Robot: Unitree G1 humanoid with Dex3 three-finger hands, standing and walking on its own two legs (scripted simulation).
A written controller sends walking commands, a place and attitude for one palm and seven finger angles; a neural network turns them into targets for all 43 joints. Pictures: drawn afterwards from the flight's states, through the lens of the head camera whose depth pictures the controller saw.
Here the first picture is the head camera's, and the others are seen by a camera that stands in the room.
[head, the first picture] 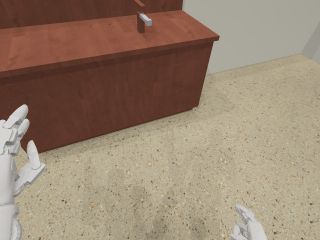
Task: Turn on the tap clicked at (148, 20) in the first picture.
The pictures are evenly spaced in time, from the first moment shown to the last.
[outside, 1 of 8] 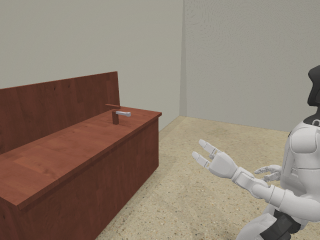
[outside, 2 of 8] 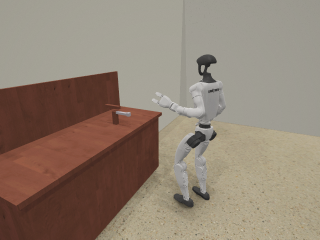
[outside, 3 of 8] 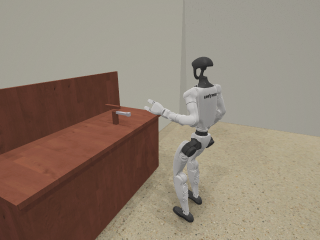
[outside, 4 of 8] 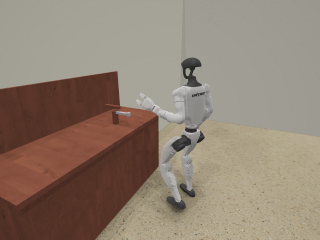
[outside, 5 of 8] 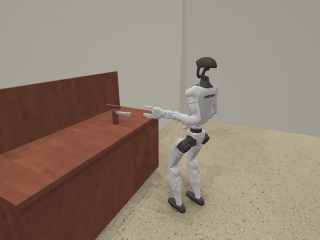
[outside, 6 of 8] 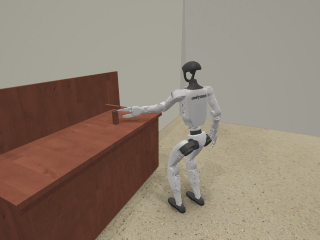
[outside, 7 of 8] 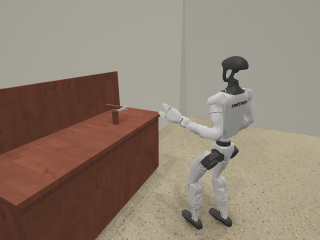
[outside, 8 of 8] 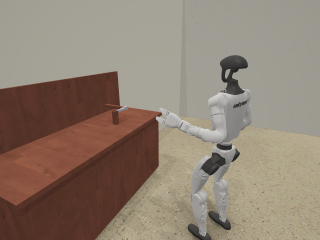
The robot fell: no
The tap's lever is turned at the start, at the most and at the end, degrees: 0 85 85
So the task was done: yes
